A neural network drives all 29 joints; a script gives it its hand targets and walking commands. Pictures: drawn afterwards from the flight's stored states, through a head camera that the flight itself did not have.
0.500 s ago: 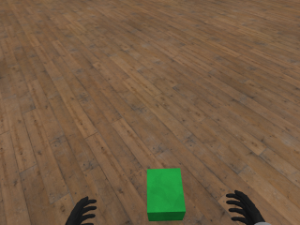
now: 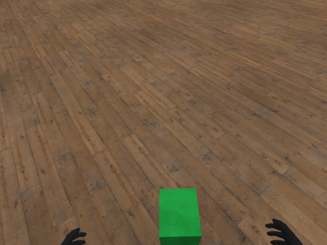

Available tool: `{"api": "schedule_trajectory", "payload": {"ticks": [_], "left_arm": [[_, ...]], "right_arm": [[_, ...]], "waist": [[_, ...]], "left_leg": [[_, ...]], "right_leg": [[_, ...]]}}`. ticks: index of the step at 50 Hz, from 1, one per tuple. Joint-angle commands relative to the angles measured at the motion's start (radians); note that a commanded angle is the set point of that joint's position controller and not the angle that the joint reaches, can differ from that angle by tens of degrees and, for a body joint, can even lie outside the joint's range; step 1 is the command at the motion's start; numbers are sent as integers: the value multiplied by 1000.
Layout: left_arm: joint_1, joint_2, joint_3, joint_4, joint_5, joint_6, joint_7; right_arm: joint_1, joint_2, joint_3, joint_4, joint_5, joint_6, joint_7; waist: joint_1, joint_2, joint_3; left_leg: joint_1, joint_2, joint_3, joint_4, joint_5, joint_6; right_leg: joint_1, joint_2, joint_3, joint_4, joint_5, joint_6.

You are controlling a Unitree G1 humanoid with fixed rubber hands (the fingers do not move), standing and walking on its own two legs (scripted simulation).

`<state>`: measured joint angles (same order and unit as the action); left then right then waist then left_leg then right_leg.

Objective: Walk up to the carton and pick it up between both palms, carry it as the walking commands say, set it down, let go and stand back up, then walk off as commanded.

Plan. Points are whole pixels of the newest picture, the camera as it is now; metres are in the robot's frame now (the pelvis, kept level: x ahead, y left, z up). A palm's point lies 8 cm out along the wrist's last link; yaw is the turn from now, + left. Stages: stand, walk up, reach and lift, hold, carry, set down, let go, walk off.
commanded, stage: stand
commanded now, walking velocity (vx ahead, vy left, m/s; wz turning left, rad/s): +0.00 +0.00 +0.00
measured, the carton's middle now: (178, 217) +0.43 -0.02 -0.67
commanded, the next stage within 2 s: walk off in 1.66 s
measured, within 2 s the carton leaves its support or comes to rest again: neither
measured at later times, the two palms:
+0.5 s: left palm out of the picture +0.13 +0.29 -0.09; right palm out of the picture +0.14 -0.29 -0.09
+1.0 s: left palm out of the picture +0.10 +0.30 -0.09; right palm out of the picture +0.10 -0.30 -0.09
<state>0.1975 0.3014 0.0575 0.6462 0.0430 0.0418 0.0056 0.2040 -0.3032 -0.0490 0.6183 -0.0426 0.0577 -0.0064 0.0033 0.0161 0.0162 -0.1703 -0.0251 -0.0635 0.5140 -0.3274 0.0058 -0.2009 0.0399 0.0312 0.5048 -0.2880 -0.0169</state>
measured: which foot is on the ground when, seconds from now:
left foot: down 0.00-1.00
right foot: down 0.00-1.00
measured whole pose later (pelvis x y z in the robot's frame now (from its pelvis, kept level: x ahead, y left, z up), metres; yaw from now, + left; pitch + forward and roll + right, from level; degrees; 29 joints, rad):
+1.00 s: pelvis +0.00 +0.00 +0.01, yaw +0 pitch -2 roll +0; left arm 0.13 0.37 0.01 0.96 0.02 0.00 0.01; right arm 0.16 -0.38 -0.01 0.93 -0.02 -0.01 -0.02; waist 0.01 0.01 0.02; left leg -0.08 -0.02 -0.06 0.37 -0.24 0.00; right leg -0.12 0.03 0.03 0.38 -0.21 -0.02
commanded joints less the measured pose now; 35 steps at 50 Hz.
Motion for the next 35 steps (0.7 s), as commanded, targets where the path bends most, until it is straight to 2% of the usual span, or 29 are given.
{"api": "schedule_trajectory", "payload": {"ticks": [1,5,16,35], "left_arm": [[-57,133,32,-36,-2,-34,5],[-51,155,32,7,-5,-41,12],[-60,188,19,97,-13,-49,20],[-97,208,3,205,-20,-53,15]], "right_arm": [[-58,-127,-26,-38,-1,-44,-4],[-47,-154,-25,6,2,-54,-12],[-50,-190,-16,91,9,-65,-21],[-71,-216,2,200,15,-76,-22]], "waist": [[4,-10,-65],[2,-13,-88],[0,-12,-75],[4,-13,-37]], "left_leg": [[-25,74,-53,-81,212,-7],[4,81,-55,-72,298,-7],[29,93,-64,-88,383,-5],[43,107,-74,-164,309,-1]], "right_leg": [[34,-91,72,-80,219,10],[58,-97,75,-69,303,7],[87,-111,82,-81,378,0],[105,-126,101,-145,298,-5]]}}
